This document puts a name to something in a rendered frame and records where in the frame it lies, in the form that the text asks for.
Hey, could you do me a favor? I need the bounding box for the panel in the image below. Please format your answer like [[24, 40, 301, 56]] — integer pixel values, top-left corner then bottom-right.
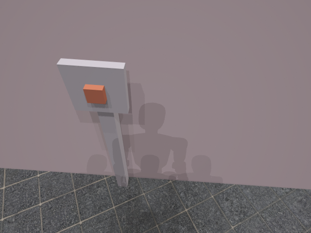
[[57, 58, 129, 187]]

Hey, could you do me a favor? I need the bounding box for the button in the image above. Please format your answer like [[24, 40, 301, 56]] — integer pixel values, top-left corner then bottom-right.
[[83, 84, 107, 104]]

